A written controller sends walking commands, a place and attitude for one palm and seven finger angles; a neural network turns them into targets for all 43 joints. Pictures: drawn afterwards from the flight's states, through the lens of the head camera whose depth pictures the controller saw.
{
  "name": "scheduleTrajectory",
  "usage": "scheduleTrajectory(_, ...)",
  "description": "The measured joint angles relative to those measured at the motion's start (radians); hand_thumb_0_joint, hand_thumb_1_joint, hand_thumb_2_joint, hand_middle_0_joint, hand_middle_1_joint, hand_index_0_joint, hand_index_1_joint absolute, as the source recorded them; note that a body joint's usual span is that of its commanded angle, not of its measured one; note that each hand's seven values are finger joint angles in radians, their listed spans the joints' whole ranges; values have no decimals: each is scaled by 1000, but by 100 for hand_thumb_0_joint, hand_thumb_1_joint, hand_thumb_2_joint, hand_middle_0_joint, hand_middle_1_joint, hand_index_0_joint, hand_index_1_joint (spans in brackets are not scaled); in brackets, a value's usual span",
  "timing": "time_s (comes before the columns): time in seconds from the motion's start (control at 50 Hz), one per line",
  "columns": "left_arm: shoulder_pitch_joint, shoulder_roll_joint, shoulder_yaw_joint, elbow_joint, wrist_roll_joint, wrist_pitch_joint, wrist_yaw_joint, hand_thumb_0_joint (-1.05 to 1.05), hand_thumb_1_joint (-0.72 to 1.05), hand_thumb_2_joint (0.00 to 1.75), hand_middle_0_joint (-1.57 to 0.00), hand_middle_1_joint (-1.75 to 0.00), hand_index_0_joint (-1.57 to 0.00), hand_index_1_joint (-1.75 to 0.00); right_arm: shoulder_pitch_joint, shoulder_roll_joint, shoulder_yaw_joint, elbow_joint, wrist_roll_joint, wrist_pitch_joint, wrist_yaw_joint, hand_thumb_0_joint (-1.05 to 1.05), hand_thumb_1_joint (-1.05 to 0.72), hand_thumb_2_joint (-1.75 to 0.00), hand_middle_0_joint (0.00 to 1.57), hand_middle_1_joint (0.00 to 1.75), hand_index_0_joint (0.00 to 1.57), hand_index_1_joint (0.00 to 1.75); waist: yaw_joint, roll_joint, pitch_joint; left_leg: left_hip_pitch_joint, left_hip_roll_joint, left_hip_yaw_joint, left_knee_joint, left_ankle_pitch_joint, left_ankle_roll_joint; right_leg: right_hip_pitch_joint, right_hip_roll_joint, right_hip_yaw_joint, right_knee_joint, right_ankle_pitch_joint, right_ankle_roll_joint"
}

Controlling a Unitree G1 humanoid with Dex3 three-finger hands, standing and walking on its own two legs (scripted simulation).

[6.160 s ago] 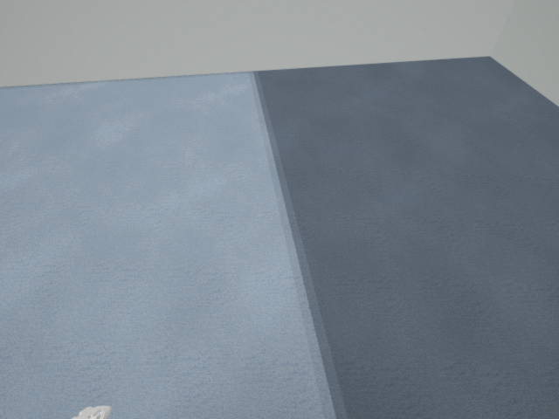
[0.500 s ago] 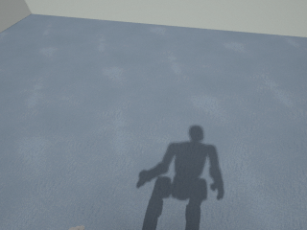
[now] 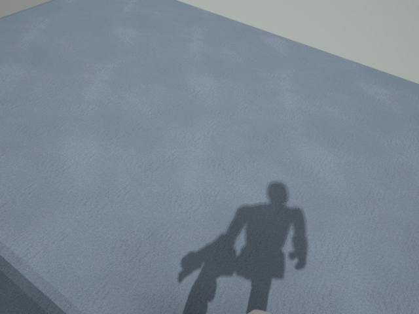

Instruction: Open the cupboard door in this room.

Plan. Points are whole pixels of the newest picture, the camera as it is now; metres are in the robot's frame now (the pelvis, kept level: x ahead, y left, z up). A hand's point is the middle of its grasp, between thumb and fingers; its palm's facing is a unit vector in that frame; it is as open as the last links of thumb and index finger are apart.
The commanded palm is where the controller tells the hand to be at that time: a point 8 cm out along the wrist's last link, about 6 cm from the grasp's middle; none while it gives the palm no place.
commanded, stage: turn or walk to find it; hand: left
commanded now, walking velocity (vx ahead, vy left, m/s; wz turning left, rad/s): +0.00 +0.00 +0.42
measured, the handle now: out of the picture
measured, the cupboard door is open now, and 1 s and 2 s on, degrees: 0 0 0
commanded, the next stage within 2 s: none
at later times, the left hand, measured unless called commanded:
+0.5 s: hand out of the picture +0.03 +0.16 -0.14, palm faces +0.22 -0.94 -0.28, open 7.4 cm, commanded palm none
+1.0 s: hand out of the picture -0.10 +0.20 -0.16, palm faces +0.46 -0.85 -0.26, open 7.4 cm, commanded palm none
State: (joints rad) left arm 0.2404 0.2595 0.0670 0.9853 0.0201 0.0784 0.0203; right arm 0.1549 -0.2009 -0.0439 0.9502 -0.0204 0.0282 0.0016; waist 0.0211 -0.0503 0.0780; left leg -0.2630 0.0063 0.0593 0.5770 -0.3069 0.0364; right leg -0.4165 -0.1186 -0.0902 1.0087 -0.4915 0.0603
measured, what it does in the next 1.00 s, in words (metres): steps on the spot, turning left: right foot, then left foot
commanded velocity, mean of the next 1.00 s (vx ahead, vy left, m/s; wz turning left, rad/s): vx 0.00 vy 0.00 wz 0.42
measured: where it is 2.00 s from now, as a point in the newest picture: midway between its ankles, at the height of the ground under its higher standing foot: outside the picture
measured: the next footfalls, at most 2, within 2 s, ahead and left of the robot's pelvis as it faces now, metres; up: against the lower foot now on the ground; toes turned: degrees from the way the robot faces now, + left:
right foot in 0.34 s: +0.04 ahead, -0.14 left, +0.00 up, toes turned +4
left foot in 0.80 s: -0.05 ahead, +0.10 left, +0.00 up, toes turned +25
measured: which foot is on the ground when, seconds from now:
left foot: down 0.00-0.34, up 0.36-0.78, down 0.80-1.00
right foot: up 0.00-0.32, down 0.34-0.80, up 0.82-1.00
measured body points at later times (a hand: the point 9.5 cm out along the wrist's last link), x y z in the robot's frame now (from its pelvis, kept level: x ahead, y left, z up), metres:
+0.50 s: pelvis -0.02 -0.05 +0.01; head +0.01 -0.08 +0.46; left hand +0.02 +0.20 -0.11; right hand +0.07 -0.29 -0.16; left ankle -0.06 +0.09 -0.65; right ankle +0.00 -0.14 -0.73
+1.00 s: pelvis -0.05 -0.01 +0.01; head -0.03 +0.01 +0.46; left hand -0.13 +0.25 -0.14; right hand +0.15 -0.20 -0.12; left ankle -0.08 +0.08 -0.73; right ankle +0.00 -0.15 -0.67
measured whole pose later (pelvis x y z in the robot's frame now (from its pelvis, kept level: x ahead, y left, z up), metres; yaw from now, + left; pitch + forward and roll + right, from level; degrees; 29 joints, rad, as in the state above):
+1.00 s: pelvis -0.05 -0.01 +0.01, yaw +24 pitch -1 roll -1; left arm 0.23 0.26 0.06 0.98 0.02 0.07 0.01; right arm 0.14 -0.20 -0.04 0.94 -0.02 0.03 0.00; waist 0.02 -0.03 0.06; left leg -0.23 0.00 0.02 0.49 -0.24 0.03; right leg -0.43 -0.10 -0.05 1.02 -0.44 0.07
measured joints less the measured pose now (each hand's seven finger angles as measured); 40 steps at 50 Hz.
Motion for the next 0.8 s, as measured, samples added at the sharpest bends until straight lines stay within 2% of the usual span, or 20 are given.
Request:
scheduleTrajectory(0.06,-13,4,2,-5,-1,-7,-7,1,90,90,-20,-30,-19,-29,9,8,8,1,1,-2,-5,0,-91,-90,21,30,20,30,-2,11,-8,23,-8,-21,-69,44,3,-32,13,32,58,60,9)
scheduleTrajectory(0.14,-32,-3,-1,-23,-3,-13,-7,0,91,90,-20,-30,-19,-29,24,13,8,3,1,-3,-4,0,-91,-90,21,30,20,30,-10,27,-21,35,-22,-46,-123,82,5,-23,23,53,11,81,20)
scheduleTrajectory(0.26,-74,-31,-11,-53,-9,-20,-3,0,91,90,-20,-30,-19,-29,48,8,-3,7,-5,7,-1,0,-91,-90,21,30,20,30,-40,58,-26,10,-38,-92,-117,98,-10,52,56,59,-182,48,14)
scheduleTrajectory(0.32,-85,-48,-20,-73,-12,-36,-3,0,90,90,-20,-30,-19,-29,63,-3,-12,11,-4,17,1,0,-91,-90,21,30,20,30,-48,73,-30,-21,-48,-115,-79,90,-28,125,76,48,-361,124,4)
scheduleTrajectory(0.34,-83,-52,-23,-81,-11,-45,-2,0,90,90,-20,-30,-19,-30,71,-7,-15,11,-1,19,2,0,-91,-90,21,30,20,30,-47,74,-35,-39,-55,-121,-53,80,-36,158,76,44,-441,171,-7)
scheduleTrajectory(0.36,-85,-64,-26,-81,-6,-55,1,0,90,90,-20,-30,-20,-30,72,-16,-21,14,3,23,3,0,-91,-90,21,30,20,30,-47,92,-31,-60,-51,-131,-5,42,-41,163,84,31,-450,186,-32)
scheduleTrajectory(0.4,-78,-81,-36,-86,-2,-62,1,0,90,90,-20,-30,-20,-30,79,-28,-33,21,1,37,3,0,-91,-90,21,30,20,30,-49,107,-31,-123,-59,-132,176,-101,-51,166,78,4,-436,179,-73)
scheduleTrajectory(0.42,-71,-88,-39,-88,-1,-64,2,0,90,90,-20,-30,-20,-30,81,-34,-37,26,-1,45,5,0,-91,-90,21,30,20,30,-47,106,-32,-156,-61,-125,282,-129,-54,173,71,-5,-442,177,-83)
scheduleTrajectory(0.48,-50,-102,-43,-81,-1,-63,3,0,90,90,-20,-30,-20,-30,82,-49,-47,36,-3,51,12,0,-91,-90,20,30,20,30,-48,108,-29,-219,-39,-105,507,-95,-72,202,59,-32,-482,193,-90)
scheduleTrajectory(0.54,-34,-107,-45,-69,1,-63,4,0,90,90,-20,-30,-20,-30,83,-55,-49,41,-4,53,15,0,-91,-90,20,30,20,30,-49,99,-24,-226,-7,-92,566,-68,-92,217,46,-59,-503,203,-90)
scheduleTrajectory(0.62,-17,-101,-41,-53,6,-65,5,0,90,90,-20,-30,-20,-30,75,-54,-43,50,-2,58,14,0,-91,-90,20,30,20,30,-37,77,-15,-175,24,-71,464,-104,-107,221,21,-93,-505,202,-86)
scheduleTrajectory(0.72,4,-71,-31,-35,12,-64,0,0,90,90,-20,-30,-20,-30,32,-47,-27,48,7,51,11,0,-91,-90,20,30,19,30,-7,48,2,-78,29,-27,232,-146,-98,203,-11,-129,-466,187,-68)
scheduleTrajectory(0.78,21,-45,-21,-19,7,-54,0,0,90,90,-20,-30,-20,-30,9,-42,-18,28,9,33,11,0,-91,-90,20,30,19,30,0,36,1,2,24,8,36,-40,-83,181,-31,-156,-406,159,-46)
scheduleTrajectory(0.8,28,-35,-15,-16,3,-47,-1,0,90,90,-20,-30,-20,-30,2,-40,-17,21,7,23,12,0,-91,-90,20,30,20,30,1,28,-2,14,18,11,-3,15,-49,160,-41,-156,-364,142,-37)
